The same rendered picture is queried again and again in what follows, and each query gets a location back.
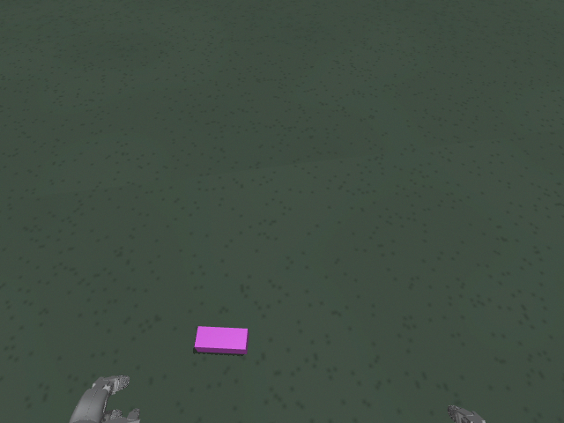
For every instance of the left robot hand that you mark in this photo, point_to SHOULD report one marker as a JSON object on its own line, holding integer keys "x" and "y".
{"x": 93, "y": 404}

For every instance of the right robot hand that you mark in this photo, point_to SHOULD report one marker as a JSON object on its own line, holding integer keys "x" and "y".
{"x": 460, "y": 415}

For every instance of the carton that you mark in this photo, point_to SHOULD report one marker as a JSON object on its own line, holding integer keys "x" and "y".
{"x": 222, "y": 340}

